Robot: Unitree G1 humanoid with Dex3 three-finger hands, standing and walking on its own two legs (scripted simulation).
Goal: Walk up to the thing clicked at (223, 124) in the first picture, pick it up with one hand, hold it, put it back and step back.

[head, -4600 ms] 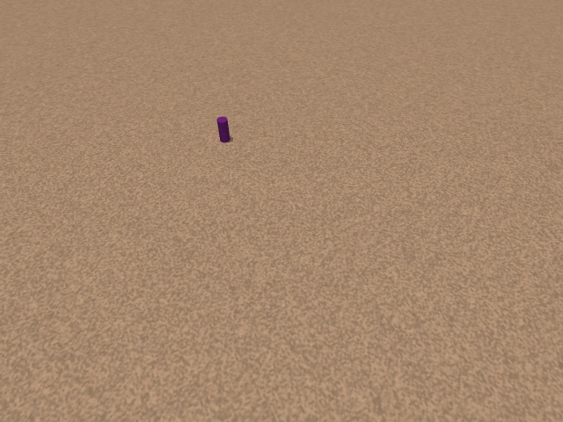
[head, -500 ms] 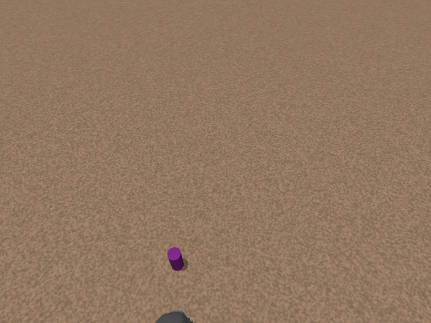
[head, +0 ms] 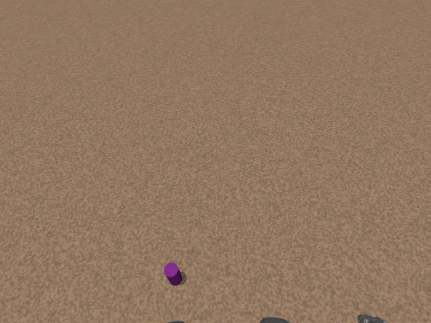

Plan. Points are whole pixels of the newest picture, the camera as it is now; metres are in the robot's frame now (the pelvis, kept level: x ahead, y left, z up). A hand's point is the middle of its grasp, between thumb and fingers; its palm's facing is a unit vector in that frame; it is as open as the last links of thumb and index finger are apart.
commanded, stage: walk up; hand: left
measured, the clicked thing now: (173, 274) +0.39 +0.21 -0.69
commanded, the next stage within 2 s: stand in 0.98 s
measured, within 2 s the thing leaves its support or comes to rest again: neither
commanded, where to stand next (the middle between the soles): +0.07 +0.00 m, yaw +0 degrees
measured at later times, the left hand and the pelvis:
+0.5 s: hand out of the picture +0.11 +0.25 -0.13, palm faces -0.04 -0.94 -0.33, open 7.4 cm; pelvis +0.01 +0.00 +0.03, yaw -1 degrees
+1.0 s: hand out of the picture +0.10 +0.26 -0.13, palm faces -0.02 -0.94 -0.34, open 7.4 cm; pelvis +0.02 +0.01 +0.03, yaw +0 degrees
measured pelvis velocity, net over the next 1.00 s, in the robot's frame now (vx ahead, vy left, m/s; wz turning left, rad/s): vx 0.02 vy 0.01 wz -0.01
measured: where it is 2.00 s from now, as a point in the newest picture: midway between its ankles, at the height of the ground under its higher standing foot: outside the picture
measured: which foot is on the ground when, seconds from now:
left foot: down 0.00-1.00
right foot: down 0.00-1.00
